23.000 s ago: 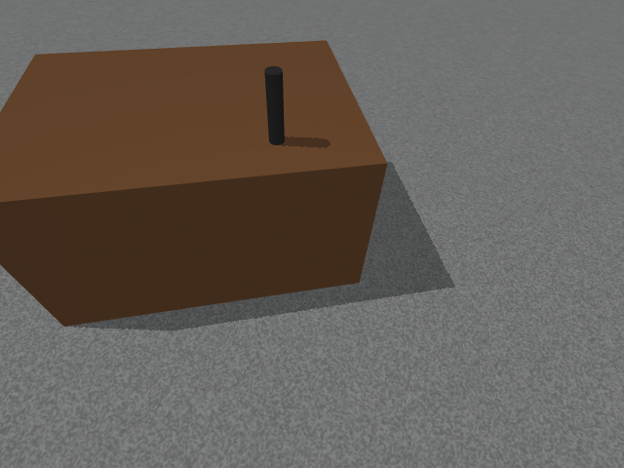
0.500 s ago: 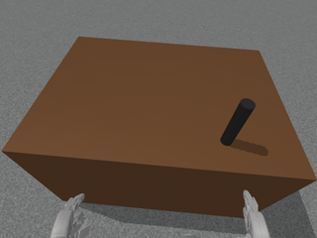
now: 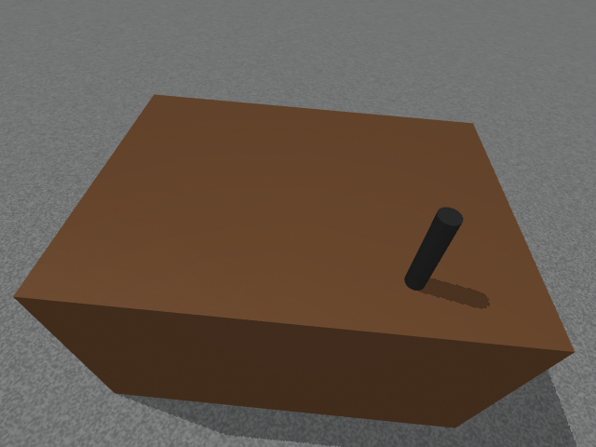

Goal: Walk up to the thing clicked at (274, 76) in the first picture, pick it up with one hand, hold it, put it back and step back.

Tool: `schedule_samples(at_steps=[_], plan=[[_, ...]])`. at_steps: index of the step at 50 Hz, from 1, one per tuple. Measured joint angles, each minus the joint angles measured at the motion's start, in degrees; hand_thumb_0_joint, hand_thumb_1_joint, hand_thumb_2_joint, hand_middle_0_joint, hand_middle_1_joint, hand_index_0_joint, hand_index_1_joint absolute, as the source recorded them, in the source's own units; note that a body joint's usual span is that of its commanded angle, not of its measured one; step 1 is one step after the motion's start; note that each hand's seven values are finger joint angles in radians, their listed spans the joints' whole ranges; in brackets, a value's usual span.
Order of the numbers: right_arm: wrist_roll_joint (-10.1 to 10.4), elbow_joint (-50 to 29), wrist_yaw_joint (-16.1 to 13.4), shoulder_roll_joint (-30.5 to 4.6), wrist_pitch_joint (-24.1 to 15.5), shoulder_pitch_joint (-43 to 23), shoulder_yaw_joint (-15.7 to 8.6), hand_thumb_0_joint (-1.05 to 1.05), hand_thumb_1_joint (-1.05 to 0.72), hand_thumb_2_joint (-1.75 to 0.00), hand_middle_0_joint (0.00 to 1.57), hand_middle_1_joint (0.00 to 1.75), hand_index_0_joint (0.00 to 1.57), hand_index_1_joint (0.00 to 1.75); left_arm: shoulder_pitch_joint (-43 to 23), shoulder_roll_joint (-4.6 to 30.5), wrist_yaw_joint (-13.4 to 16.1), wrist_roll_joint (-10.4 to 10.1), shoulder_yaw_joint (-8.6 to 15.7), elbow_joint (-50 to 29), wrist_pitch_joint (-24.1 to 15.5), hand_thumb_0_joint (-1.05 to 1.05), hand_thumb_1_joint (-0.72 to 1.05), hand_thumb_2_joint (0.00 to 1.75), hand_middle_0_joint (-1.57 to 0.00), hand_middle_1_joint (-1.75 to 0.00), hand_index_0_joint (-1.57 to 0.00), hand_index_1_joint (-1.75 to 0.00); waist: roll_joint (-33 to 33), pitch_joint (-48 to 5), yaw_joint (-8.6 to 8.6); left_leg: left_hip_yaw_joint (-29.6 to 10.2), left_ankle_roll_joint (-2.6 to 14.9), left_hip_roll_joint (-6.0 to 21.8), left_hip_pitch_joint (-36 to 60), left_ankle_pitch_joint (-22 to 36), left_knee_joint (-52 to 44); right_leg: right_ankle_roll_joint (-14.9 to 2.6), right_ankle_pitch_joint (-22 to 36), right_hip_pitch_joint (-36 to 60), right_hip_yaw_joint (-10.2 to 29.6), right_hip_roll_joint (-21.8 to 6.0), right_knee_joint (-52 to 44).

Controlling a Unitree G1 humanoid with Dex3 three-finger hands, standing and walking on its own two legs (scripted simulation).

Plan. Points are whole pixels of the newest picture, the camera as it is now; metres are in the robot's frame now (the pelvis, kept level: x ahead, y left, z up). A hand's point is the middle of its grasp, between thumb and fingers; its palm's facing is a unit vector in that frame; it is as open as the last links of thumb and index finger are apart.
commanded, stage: home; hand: right
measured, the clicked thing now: (430, 252) +0.47 -0.25 -0.07
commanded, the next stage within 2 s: stand in 1.56 s
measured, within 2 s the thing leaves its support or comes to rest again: neither
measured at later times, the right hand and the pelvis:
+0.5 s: hand out of the picture +0.04 -0.26 -0.15, palm faces -0.05 +0.93 -0.35, open 17.5 cm; pelvis -0.02 -0.01 +0.01, yaw +0 degrees
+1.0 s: hand out of the picture +0.05 -0.26 -0.15, palm faces -0.05 +0.93 -0.35, open 17.3 cm; pelvis -0.01 -0.01 +0.01, yaw +0 degrees
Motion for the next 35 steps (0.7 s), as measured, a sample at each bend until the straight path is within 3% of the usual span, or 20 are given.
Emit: schedule_samples(at_steps=[14, 35], plan=[[0.5, 7.5, 0.5, 0.7, 0.2, -2.9, 0.6, 0.00, 0.54, -0.05, 0.05, 0.05, 0.05, 0.05, -2.1, -0.8, -0.1, -0.2, -0.8, 6.4, -0.5, 0.01, 0.90, 0.90, -0.21, -0.30, -0.20, -0.30, 0.1, 0.5, -0.01, -0.1, -0.47, 0.3, 4.5, 5.2, -8.3, -0.29, 4.9, 4.5, -0.3, 0.4, -8.1], [0.9, 9.1, 0.8, 0.1, 0.6, -3.6, 0.6, 0.00, 0.52, -0.06, 0.06, 0.06, 0.06, 0.05, -3.0, -0.7, -0.2, -0.5, -0.5, 8.8, -0.8, 0.01, 0.90, 0.90, -0.21, -0.30, -0.20, -0.30, 0.8, 1.1, -0.18, -0.4, -0.89, 0.7, 4.6, 6.4, -10.1, -0.69, 6.3, 4.8, -0.5, 0.8, -10.2]])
